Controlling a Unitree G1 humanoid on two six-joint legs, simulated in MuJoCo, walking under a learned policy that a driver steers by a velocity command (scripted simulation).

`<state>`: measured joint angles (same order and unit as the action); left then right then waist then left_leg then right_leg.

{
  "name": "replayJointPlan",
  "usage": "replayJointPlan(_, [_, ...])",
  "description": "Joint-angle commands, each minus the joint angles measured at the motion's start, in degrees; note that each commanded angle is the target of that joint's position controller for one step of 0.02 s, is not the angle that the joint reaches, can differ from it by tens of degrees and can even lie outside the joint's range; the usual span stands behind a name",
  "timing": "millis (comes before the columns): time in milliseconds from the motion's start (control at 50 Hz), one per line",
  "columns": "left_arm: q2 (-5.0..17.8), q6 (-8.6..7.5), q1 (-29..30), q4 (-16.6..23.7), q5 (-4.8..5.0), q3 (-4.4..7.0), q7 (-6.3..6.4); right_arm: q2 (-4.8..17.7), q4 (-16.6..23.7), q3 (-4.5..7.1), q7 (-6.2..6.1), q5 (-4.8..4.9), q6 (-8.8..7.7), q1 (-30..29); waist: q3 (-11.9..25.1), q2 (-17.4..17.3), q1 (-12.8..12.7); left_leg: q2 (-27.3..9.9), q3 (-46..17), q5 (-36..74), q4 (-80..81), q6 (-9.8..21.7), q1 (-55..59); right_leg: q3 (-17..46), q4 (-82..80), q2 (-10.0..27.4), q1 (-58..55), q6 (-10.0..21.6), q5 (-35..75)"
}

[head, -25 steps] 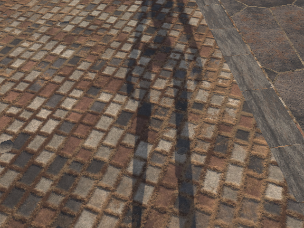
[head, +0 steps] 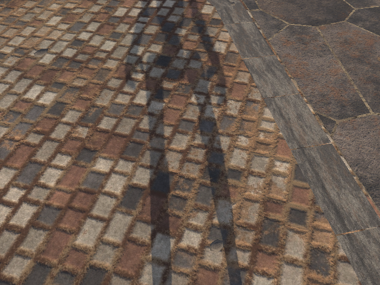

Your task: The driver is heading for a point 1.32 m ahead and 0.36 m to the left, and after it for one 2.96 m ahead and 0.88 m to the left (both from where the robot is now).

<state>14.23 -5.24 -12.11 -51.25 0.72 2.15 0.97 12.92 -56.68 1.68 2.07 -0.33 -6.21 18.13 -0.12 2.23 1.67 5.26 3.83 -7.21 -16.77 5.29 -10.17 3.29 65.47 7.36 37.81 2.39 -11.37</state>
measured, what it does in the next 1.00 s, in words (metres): walks ahead, turning left: right foot, then left foot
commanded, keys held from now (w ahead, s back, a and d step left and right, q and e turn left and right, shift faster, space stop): w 0.20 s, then w+q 0.80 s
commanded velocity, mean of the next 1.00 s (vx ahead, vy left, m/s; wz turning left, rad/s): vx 0.50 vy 0.00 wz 0.34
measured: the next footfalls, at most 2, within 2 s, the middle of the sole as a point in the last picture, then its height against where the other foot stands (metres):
right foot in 0.30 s outside the picture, level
left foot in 0.86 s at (159, 267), level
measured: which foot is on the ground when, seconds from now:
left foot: down 0.00-0.32, up 0.34-0.84, down 0.86-1.00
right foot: up 0.00-0.28, down 0.30-0.86, up 0.88-1.00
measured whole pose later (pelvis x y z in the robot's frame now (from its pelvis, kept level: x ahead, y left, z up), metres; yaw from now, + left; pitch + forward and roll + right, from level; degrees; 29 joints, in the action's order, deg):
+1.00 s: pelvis +0.52 +0.03 -0.01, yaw +24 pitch +1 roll +0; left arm 15.5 -7.4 -10.6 -48.6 1.0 3.6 0.5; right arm 15.1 -45.1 5.0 2.2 0.9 -3.3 12.5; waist -3.1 0.6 0.2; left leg 5.4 1.1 -10.2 -29.5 6.3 -20.7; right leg 2.1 71.0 4.6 24.9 0.7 -21.4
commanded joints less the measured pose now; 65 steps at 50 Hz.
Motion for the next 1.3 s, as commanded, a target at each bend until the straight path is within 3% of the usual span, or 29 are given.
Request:
replayJointPlan(20, [2.7,0.21,-2.1,2.4,-0.73,0.82,0.42,7.5,3.1,1.17,-1.13,0.04,-1.05,-2.2,-3.2,-4.5,-2.7,-16.0,-12.0,3.5,12.0,9.8,-6.0,0.1,-7.7,2.4,1.4,-1.6,9.0])
replayJointPlan(100, [1.7,-0.51,7.2,4.8,-0.23,0.44,-0.31,9.1,2.1,1.43,-2.05,0.94,-0.27,2.4,-3.1,-4.4,0.6,-15.2,-9.4,4.6,11.1,7.3,-0.7,-2.0,-24.4,0.0,0.1,-2.0,17.5])
replayJointPlan(200, [2.4,-1.00,14.3,7.6,0.55,0.16,-2.07,9.7,0.2,1.80,-2.21,1.52,0.92,6.6,-4.7,-5.2,2.8,-18.5,-10.1,3.2,7.2,6.5,8.3,-2.5,-33.3,-1.8,0.0,-1.2,12.9])
replayJointPlan(240, [3.7,-1.65,13.5,8.2,0.53,0.61,-2.60,10.0,0.1,2.04,-2.35,1.66,1.54,6.6,-4.3,-5.6,1.4,-19.8,-12.3,5.0,3.9,5.7,9.8,-2.4,-36.2,-2.8,-3.9,0.1,8.2])
replayJointPlan(280, [6.7,-2.26,3.4,5.7,0.39,2.34,-2.42,10.2,0.9,1.96,-2.39,1.44,2.13,4.3,0.8,-6.0,-4.5,-17.0,-11.2,17.8,-6.8,4.0,8.1,-4.5,-39.1,-5.8,-18.4,1.9,5.4])
replayJointPlan(300, [10.9,-2.53,-8.2,2.9,-0.09,3.93,-1.90,7.9,2.1,1.01,-2.25,0.65,2.04,3.3,9.2,-3.5,-9.1,-13.2,-8.2,16.5,-21.8,2.0,0.1,0.3,-37.1,-0.9,-35.5,4.8,6.9])
replayJointPlan(320, [17.3,-2.06,-16.5,1.3,-1.09,5.63,-1.61,0.9,3.2,-0.92,-1.93,0.68,0.99,8.9,18.6,9.9,-8.8,-3.7,-2.1,-3.5,-45.4,-2.8,-23.7,22.5,-39.5,14.3,-59.9,12.3,0.8])
replayJointPlan(340, [13.2,-1.92,-17.8,1.1,-1.40,4.46,-1.70,2.6,2.5,-0.69,-1.81,1.80,-0.29,9.7,22.9,13.2,-9.1,-2.5,-11.1,-24.6,-56.0,-2.5,-30.8,37.3,-46.9,18.1,-61.1,14.2,-3.9])
replayJointPlan(360, [9.1,-2.10,-12.9,1.9,-1.16,3.19,-1.65,8.4,3.5,1.06,-1.87,3.41,-0.67,5.2,14.6,8.5,-8.2,-5.6,-13.0,-21.1,-60.0,-1.5,-34.8,29.3,-47.7,16.4,-53.9,11.2,-4.3])
replayJointPlan(380, [6.9,-2.10,-7.2,3.1,-0.79,2.36,-1.70,8.8,4.6,1.34,-2.20,3.41,-0.48,1.8,9.4,5.1,-6.3,-8.7,-11.4,-15.6,-58.9,-1.3,-34.0,20.8,-49.0,14.5,-45.5,9.3,-0.9])
replayJointPlan(400, [5.0,-2.12,-3.1,3.4,-0.64,1.76,-1.96,8.0,4.7,1.66,-2.58,2.68,0.07,0.1,5.4,2.3,-4.7,-10.6,-10.7,-11.3,-55.7,-1.6,-31.9,14.5,-51.7,11.8,-38.4,8.0,1.7])
replayJointPlan(440, [3.1,-2.41,-0.4,2.6,-1.22,1.41,-2.15,5.5,4.4,2.10,-2.55,2.36,1.88,1.9,1.9,4.2,-1.7,-12.6,-10.5,-6.5,-51.8,-1.8,-26.1,5.6,-55.4,8.1,-30.6,6.3,5.7])
replayJointPlan(480, [3.9,-2.69,-1.2,1.4,-1.58,1.82,-1.88,3.7,4.7,2.20,-2.41,2.46,3.12,2.3,0.3,3.1,-0.7,-12.6,-10.1,-3.7,-51.4,-2.1,-26.5,-0.1,-56.6,7.3,-28.6,6.7,12.5])
replayJointPlan(600, [6.4,-2.00,-3.5,-0.2,-1.86,2.60,-0.07,3.3,9.3,2.66,-1.61,1.69,3.48,-6.8,-2.9,1.1,-1.9,-11.9,-9.8,8.8,-36.1,-3.1,-32.5,-8.6,-58.2,7.2,-31.8,6.6,16.7])
replayJointPlan(660, [7.7,-1.41,-6.0,-0.9,-1.34,2.99,0.59,2.4,11.9,2.17,-0.43,1.31,3.33,-13.2,-4.8,0.0,-4.2,-11.8,-6.1,11.4,-28.6,-2.6,-33.0,-11.5,-58.5,8.4,-35.1,6.4,16.6])
replayJointPlan(740, [8.7,0.04,-8.9,-2.0,-0.47,3.53,0.75,2.1,15.5,1.88,1.06,1.62,3.29,-19.0,-6.5,-0.1,-5.7,-11.1,-2.5,6.5,-23.2,-0.9,-34.9,-14.1,-54.9,10.4,-43.0,5.7,21.3])
replayJointPlan(800, [10.9,0.98,-6.8,-1.1,0.12,4.18,0.95,4.0,17.1,2.83,1.74,1.79,3.53,-17.4,-3.3,2.4,-2.7,-6.8,2.6,-1.4,-21.7,1.8,-25.8,-16.9,-46.6,10.4,-44.3,4.1,43.8])
replayJointPlan(840, [12.5,1.75,-4.4,-0.3,0.52,4.54,1.16,8.0,15.2,5.07,1.53,2.13,3.71,-6.4,3.4,3.6,4.1,-1.9,4.9,-3.3,-19.1,4.8,-9.8,-18.3,-30.2,8.9,-41.7,2.5,56.2])
replayJointPlan(860, [12.2,1.64,-3.9,0.4,0.49,4.31,1.16,12.2,12.7,7.27,0.53,2.05,3.90,3.0,8.3,1.1,8.7,-1.6,1.1,-0.2,-14.8,7.2,6.5,-18.5,-15.3,6.2,-32.3,0.1,46.5])
replayJointPlan(880, [5.0,0.57,-7.4,2.8,-1.80,2.35,0.52,18.6,11.7,8.64,-0.68,2.12,4.18,6.1,11.9,-13.8,4.7,-16.0,-24.1,-0.5,-13.8,13.9,25.2,-17.1,6.0,-1.8,-8.5,-3.0,-2.9])
replayJointPlan(900, [3.7,-2.32,-7.3,5.1,-0.29,1.25,-0.44,18.5,13.7,7.75,-0.34,1.29,3.13,6.2,21.7,-14.2,3.0,-25.2,-52.6,-10.3,-2.3,22.0,34.0,-2.2,17.5,-9.7,4.0,-3.3,-24.0])
replayJointPlan(920, [7.7,-3.94,1.0,7.0,2.04,2.35,-1.01,13.9,13.3,6.50,0.01,0.77,2.47,6.1,16.3,-7.9,5.8,-23.6,-46.9,-8.0,0.9,17.8,31.4,2.3,18.3,-6.6,10.1,-1.7,-19.1])
replayJointPlan(940, [7.4,-4.53,2.7,7.8,2.19,2.19,-1.00,11.6,13.5,5.82,0.02,1.18,1.98,2.6,9.7,-5.9,3.6,-21.5,-38.0,-3.3,0.6,15.4,23.2,1.6,13.7,-4.1,10.7,-0.4,-13.3])
replayJointPlan(960, [7.4,-4.40,2.1,6.7,0.72,2.43,-0.43,9.6,14.7,5.15,0.07,1.47,1.77,-2.4,6.2,-1.4,0.5,-18.7,-31.1,2.1,0.6,13.2,14.0,1.5,9.0,-1.6,6.4,-0.6,-9.4])
replayJointPlan(1000, [8.2,-2.67,-0.2,6.6,-0.55,3.36,-0.24,7.2,16.3,4.27,-0.30,0.97,1.66,-6.4,4.4,-2.8,-3.0,-15.4,-24.9,8.8,2.7,11.8,3.4,1.8,2.9,0.7,-1.5,-1.8,-6.0])
replayJointPlan(1080, [5.7,-0.87,4.3,9.2,-1.78,2.97,0.14,10.3,15.8,4.95,-1.86,1.28,1.38,-3.0,2.0,-3.6,-2.6,-12.7,-19.5,16.0,4.3,11.6,-2.5,-0.4,-8.5,-0.8,-1.4,-5.2,1.4])
replayJointPlan(1180, [3.8,-1.40,14.1,12.1,-0.95,1.89,-0.80,9.8,15.0,4.65,-2.86,1.58,2.09,1.3,0.4,-7.5,1.6,-10.1,-17.3,7.7,3.2,7.7,-2.2,-1.2,-29.8,-4.7,-4.0,-5.1,16.7])
replayJointPlan(1240, [4.5,-2.18,17.4,13.4,-0.54,1.72,-1.92,9.6,13.4,4.39,-2.84,1.58,2.08,4.2,-0.5,-8.0,3.5,-12.6,-19.6,5.7,1.4,7.4,1.1,-1.2,-34.1,-5.3,-5.2,-3.9,18.7])
replayJointPlan(1300, [6.3,-2.97,17.7,14.4,-0.53,2.10,-2.73,10.0,12.7,4.47,-3.15,1.39,2.49,5.2,-1.0,-8.6,3.1,-15.7,-23.3,8.9,-2.4,6.9,7.8,-1.0,-37.2,-5.7,-4.5,-1.5,12.2])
